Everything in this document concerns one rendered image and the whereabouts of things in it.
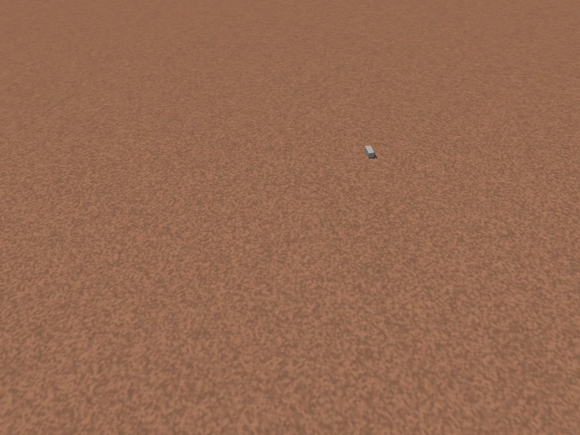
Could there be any small box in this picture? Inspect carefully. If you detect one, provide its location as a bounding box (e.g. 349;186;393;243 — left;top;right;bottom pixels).
364;145;374;158

